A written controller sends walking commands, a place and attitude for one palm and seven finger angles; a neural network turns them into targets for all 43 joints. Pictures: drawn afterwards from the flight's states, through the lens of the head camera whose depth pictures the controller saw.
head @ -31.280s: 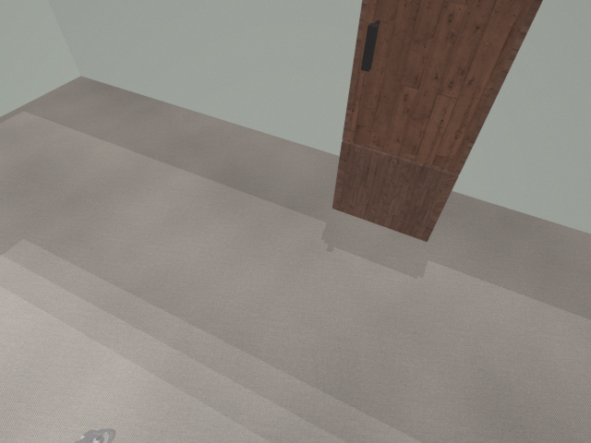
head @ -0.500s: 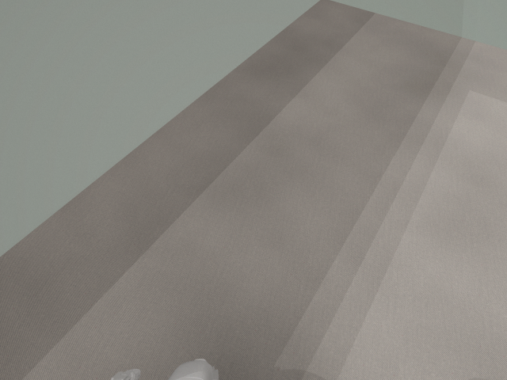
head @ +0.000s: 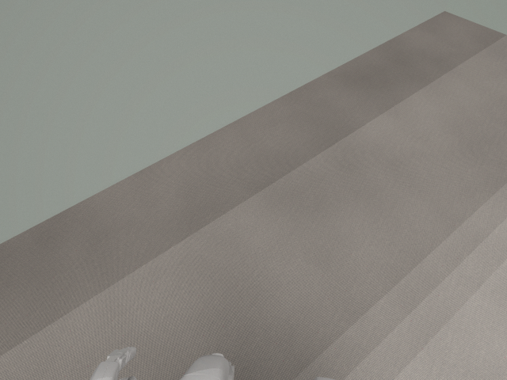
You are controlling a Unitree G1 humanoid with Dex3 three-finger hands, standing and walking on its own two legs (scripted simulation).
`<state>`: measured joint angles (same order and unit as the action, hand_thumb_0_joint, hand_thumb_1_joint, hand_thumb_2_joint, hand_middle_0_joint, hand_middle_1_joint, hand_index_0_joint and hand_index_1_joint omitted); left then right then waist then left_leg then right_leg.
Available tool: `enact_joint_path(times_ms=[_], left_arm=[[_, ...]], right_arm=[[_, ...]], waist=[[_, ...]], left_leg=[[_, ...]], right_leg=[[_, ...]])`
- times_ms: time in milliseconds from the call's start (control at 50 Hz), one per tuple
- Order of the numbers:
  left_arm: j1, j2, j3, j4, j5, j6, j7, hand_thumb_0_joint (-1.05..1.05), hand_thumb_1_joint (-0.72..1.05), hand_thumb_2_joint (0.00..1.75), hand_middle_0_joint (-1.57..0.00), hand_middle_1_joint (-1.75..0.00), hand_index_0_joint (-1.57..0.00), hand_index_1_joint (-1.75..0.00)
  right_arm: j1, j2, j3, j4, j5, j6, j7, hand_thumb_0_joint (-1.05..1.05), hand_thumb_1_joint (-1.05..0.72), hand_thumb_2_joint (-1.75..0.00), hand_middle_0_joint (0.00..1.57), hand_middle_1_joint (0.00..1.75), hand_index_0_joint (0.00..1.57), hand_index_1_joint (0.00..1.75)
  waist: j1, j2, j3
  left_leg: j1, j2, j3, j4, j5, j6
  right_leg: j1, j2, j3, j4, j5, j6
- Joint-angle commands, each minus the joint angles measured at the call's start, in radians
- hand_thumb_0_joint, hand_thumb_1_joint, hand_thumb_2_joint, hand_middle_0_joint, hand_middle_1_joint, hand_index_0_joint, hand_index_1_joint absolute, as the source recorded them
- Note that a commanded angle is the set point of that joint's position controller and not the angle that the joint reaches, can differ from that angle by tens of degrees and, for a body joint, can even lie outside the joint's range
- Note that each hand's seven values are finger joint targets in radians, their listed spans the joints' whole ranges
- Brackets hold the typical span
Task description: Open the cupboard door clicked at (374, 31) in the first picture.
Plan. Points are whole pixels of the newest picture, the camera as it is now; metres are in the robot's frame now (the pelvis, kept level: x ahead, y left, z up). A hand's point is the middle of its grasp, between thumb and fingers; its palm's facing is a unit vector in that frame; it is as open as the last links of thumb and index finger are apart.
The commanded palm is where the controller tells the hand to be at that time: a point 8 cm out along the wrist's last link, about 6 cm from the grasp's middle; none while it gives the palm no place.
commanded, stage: turn to face it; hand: left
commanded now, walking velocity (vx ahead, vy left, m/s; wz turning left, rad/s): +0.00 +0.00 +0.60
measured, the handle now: out of the picture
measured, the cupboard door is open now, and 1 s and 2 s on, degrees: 44 44 44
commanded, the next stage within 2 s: none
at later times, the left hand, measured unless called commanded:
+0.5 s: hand out of the picture +0.05 +0.21 -0.15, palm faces +0.32 -0.90 -0.30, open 7.4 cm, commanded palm none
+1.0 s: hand out of the picture -0.03 +0.18 -0.16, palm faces +0.62 -0.75 -0.24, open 7.4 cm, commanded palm none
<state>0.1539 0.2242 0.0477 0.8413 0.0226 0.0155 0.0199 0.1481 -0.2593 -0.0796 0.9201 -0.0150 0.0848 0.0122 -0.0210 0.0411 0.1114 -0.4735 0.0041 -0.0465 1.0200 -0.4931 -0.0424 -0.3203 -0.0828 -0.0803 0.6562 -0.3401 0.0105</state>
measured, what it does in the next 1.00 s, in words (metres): steps on the spot, turning left: left foot, then right foot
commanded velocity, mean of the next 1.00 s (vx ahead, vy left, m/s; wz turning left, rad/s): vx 0.00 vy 0.00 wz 0.60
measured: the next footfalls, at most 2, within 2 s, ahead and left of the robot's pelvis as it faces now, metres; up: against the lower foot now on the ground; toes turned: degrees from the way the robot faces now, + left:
left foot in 0.24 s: +0.03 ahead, +0.12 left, +0.00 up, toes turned +15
right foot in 0.52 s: +0.10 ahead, -0.15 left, +0.00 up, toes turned +16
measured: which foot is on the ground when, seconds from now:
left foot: up 0.00-0.22, down 0.24-0.50, up 0.52-0.82, down 0.84-1.00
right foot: down 0.00-0.22, up 0.24-0.50, down 0.52-0.84, up 0.86-1.00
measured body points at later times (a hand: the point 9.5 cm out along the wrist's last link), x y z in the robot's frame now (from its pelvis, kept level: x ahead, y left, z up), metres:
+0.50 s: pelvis +0.02 -0.04 +0.00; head +0.08 -0.03 +0.45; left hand +0.04 +0.26 -0.13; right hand +0.18 -0.26 -0.15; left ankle -0.01 +0.11 -0.72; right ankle +0.06 -0.16 -0.72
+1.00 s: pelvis +0.04 -0.04 +0.01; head +0.07 +0.01 +0.45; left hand -0.06 +0.22 -0.14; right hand +0.28 -0.18 -0.12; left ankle -0.03 +0.05 -0.72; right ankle +0.10 -0.18 -0.66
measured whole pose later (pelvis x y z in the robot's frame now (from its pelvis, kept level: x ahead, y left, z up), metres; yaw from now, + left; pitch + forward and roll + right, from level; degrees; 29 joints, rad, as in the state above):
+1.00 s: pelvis +0.04 -0.04 +0.01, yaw +38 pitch +1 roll +0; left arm 0.17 0.26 0.07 0.90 0.01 0.07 0.01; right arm 0.13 -0.21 -0.04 0.89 -0.02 0.03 0.00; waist 0.00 -0.04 0.11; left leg -0.30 -0.01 -0.02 0.56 -0.28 0.01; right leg -0.47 -0.08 -0.04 1.07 -0.47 0.08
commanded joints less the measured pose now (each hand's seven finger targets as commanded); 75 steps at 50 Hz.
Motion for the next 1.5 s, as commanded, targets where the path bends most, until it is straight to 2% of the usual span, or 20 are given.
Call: enact_joint_path(times_ms=[0,160,200,220,440,460,480,500,600,760,780,820,920,1100,1120,1160,1240,1420,1440,1480], left_arm=[[0.01,0.158,0.043,-0.065,0.007,-0.018,0.015,0.0,0.9,0.9,-0.2,-0.3,-0.2,-0.3],[0.083,0.207,0.067,-0.014,-0.006,-0.019,0.003,0.0,0.9,0.9,-0.2,-0.3,-0.2,-0.3],[0.06,0.115,0.046,-0.065,-0.018,-0.007,-0.008,0.0,0.9,0.9,-0.2,-0.3,-0.2,-0.3],[-0.016,0.112,0.035,-0.102,-0.009,0.003,-0.004,0.0,0.9,0.9,-0.2,-0.3,-0.2,-0.3],[0.099,0.101,0.044,-0.02,-0.017,0.003,-0.011,0.0,0.9,0.9,-0.2,-0.3,-0.2,-0.3],[0.151,0.144,0.055,-0.011,-0.011,-0.006,-0.004,0.0,0.9,0.9,-0.2,-0.3,-0.2,-0.3],[0.167,0.243,0.075,-0.01,0.006,-0.015,0.006,0.0,0.9,0.9,-0.2,-0.3,-0.2,-0.3],[0.149,0.276,0.07,-0.028,0.004,-0.013,0.009,0.0,0.9,0.9,-0.2,-0.3,-0.2,-0.3],[0.046,0.154,0.043,-0.045,0.003,-0.023,0.016,0.0,0.9,0.9,-0.2,-0.3,-0.2,-0.3],[0.105,0.211,0.067,-0.004,-0.003,-0.022,0.006,0.0,0.9,0.9,-0.2,-0.3,-0.2,-0.3],[0.087,0.204,0.069,-0.01,-0.011,-0.018,0.002,0.0,0.9,0.9,-0.2,-0.3,-0.2,-0.3],[0.033,0.099,0.036,-0.082,-0.016,-0.004,-0.006,0.0,0.9,0.9,-0.2,-0.3,-0.2,-0.3],[0.0,0.108,0.045,-0.039,-0.009,0.016,-0.011,0.0,0.9,0.9,-0.2,-0.3,-0.2,-0.3],[0.077,0.111,0.045,-0.03,-0.016,0.004,-0.01,0.0,0.9,0.9,-0.2,-0.3,-0.2,-0.3],[0.133,0.143,0.055,-0.021,-0.013,-0.005,-0.004,0.0,0.9,0.9,-0.2,-0.3,-0.2,-0.3],[0.142,0.279,0.071,-0.028,0.006,-0.014,0.009,0.0,0.9,0.9,-0.2,-0.3,-0.2,-0.3],[0.022,0.151,0.041,-0.058,-0.001,-0.019,0.015,0.0,0.9,0.9,-0.2,-0.3,-0.2,-0.3],[0.105,0.216,0.065,-0.005,-0.001,-0.019,0.005,0.0,0.9,0.9,-0.2,-0.3,-0.2,-0.3],[0.083,0.212,0.067,-0.013,-0.009,-0.015,0.002,0.0,0.9,0.9,-0.2,-0.3,-0.2,-0.3],[0.045,0.105,0.037,-0.08,-0.02,-0.004,-0.009,0.0,0.9,0.9,-0.2,-0.3,-0.2,-0.3]], right_arm=[[-0.035,-0.045,-0.016,-0.102,0.003,-0.029,0.017,0.0,-0.9,-0.9,0.2,0.3,0.2,0.3],[0.011,-0.045,-0.002,-0.098,0.004,-0.053,0.017,0.0,-0.9,-0.9,0.2,0.3,0.2,0.3],[0.124,-0.213,-0.045,-0.086,-0.009,-0.064,0.008,0.0,-0.9,-0.9,0.2,0.3,0.2,0.3],[0.19,-0.262,-0.055,-0.066,-0.013,-0.056,-0.002,0.0,-0.9,-0.9,0.2,0.3,0.2,0.3],[-0.035,-0.184,-0.04,-0.102,-0.009,-0.053,-0.024,0.0,-0.9,-0.9,0.2,0.3,0.2,0.3],[-0.058,-0.15,-0.037,-0.118,0.0,-0.049,-0.02,0.0,-0.9,-0.9,0.2,0.3,0.2,0.3],[-0.042,-0.073,-0.026,-0.14,0.008,-0.049,-0.011,0.0,-0.9,-0.9,0.2,0.3,0.2,0.3],[-0.059,-0.091,-0.028,-0.154,0.002,-0.045,-0.002,0.0,-0.9,-0.9,0.2,0.3,0.2,0.3],[-0.06,-0.04,-0.013,-0.102,0.004,-0.027,0.016,0.0,-0.9,-0.9,0.2,0.3,0.2,0.3],[-0.041,-0.037,0.004,-0.104,0.006,-0.049,0.016,0.0,-0.9,-0.9,0.2,0.3,0.2,0.3],[0.013,-0.073,-0.006,-0.091,0.003,-0.054,0.015,0.0,-0.9,-0.9,0.2,0.3,0.2,0.3],[0.142,-0.262,-0.053,-0.078,-0.01,-0.057,0.001,0.0,-0.9,-0.9,0.2,0.3,0.2,0.3],[0.03,-0.171,-0.025,-0.089,-0.01,-0.073,-0.032,0.0,-0.9,-0.9,0.2,0.3,0.2,0.3],[-0.032,-0.182,-0.042,-0.099,-0.008,-0.052,-0.022,0.0,-0.9,-0.9,0.2,0.3,0.2,0.3],[-0.052,-0.154,-0.039,-0.11,-0.001,-0.051,-0.019,0.0,-0.9,-0.9,0.2,0.3,0.2,0.3],[-0.043,-0.081,-0.029,-0.146,0.004,-0.05,-0.005,0.0,-0.9,-0.9,0.2,0.3,0.2,0.3],[-0.035,-0.06,-0.022,-0.098,0.0,-0.031,0.011,0.0,-0.9,-0.9,0.2,0.3,0.2,0.3],[-0.038,-0.036,0.001,-0.099,0.007,-0.047,0.018,0.0,-0.9,-0.9,0.2,0.3,0.2,0.3],[0.014,-0.066,-0.006,-0.088,0.004,-0.052,0.016,0.0,-0.9,-0.9,0.2,0.3,0.2,0.3],[0.153,-0.259,-0.054,-0.072,-0.011,-0.062,0.003,0.0,-0.9,-0.9,0.2,0.3,0.2,0.3]], waist=[[0.008,-0.297,-0.114],[0.013,-0.183,-0.186],[-0.051,0.258,-0.233],[-0.089,0.22,-0.224],[0.048,0.116,-0.18],[0.08,-0.008,-0.17],[0.083,-0.333,-0.155],[0.09,-0.344,-0.142],[0.023,-0.27,-0.111],[0.028,-0.224,-0.18],[-0.01,-0.146,-0.197],[-0.08,0.297,-0.233],[-0.003,0.131,-0.181],[0.045,0.134,-0.159],[0.078,0.05,-0.174],[0.086,-0.357,-0.159],[0.015,-0.294,-0.103],[0.032,-0.24,-0.162],[-0.005,-0.178,-0.18],[-0.08,0.299,-0.236]], left_leg=[[-0.051,0.046,0.063,0.122,-0.001,-0.018],[0.221,0.006,0.165,-0.521,0.226,0.005],[0.523,0.358,-0.3,-0.631,0.778,0.183],[0.476,0.449,-0.367,-0.647,0.791,0.294],[0.16,0.176,-0.189,-0.544,0.557,0.148],[0.046,0.106,-0.148,-0.448,0.364,0.095],[-0.144,-0.049,0.016,-0.216,0.031,0.01],[-0.1,-0.036,0.015,0.03,-0.141,0.005],[-0.063,0.027,0.062,0.082,0.007,-0.02],[0.177,-0.005,0.162,-0.469,0.174,0.004],[0.313,0.013,0.139,-0.583,0.31,0.022],[0.529,0.431,-0.387,-0.65,0.916,0.275],[0.364,0.246,-0.197,-0.631,0.751,0.208],[0.138,0.158,-0.243,-0.571,0.517,0.152],[0.056,0.107,-0.216,-0.491,0.398,0.109],[-0.125,-0.062,0.006,-0.004,-0.144,0.006],[-0.092,0.027,0.03,0.159,0.006,-0.018],[0.158,-0.009,0.162,-0.435,0.146,0.001],[0.275,0.0,0.147,-0.546,0.266,0.015],[0.54,0.41,-0.388,-0.644,0.877,0.257]], right_leg=[[0.109,-0.253,0.108,-0.306,0.419,-0.117],[0.194,-0.259,-0.029,-0.088,0.545,-0.049],[-0.221,-0.072,-0.104,0.275,-0.171,0.086],[-0.281,-0.04,-0.002,0.426,-0.338,0.078],[0.13,0.067,0.011,-0.076,0.025,0.057],[0.245,0.0,0.076,-0.258,0.082,0.04],[0.324,-0.284,0.386,-0.392,0.107,-0.061],[0.188,-0.428,0.435,-0.424,0.158,-0.156],[0.179,-0.239,0.094,-0.292,0.528,-0.122],[0.249,-0.261,-0.014,-0.121,0.62,-0.072],[0.154,-0.247,-0.053,-0.022,0.544,-0.028],[-0.271,-0.039,-0.06,0.386,-0.349,0.088],[-0.24,-0.023,0.084,0.476,-0.106,0.079],[0.137,0.076,0.028,-0.073,0.026,0.057],[0.259,0.024,0.072,-0.239,0.09,0.045],[0.246,-0.419,0.458,-0.419,0.153,-0.148],[0.163,-0.246,0.139,-0.308,0.475,-0.131],[0.241,-0.265,-0.008,-0.138,0.607,-0.071],[0.163,-0.254,-0.041,-0.058,0.533,-0.034],[-0.265,-0.041,-0.085,0.366,-0.329,0.095]])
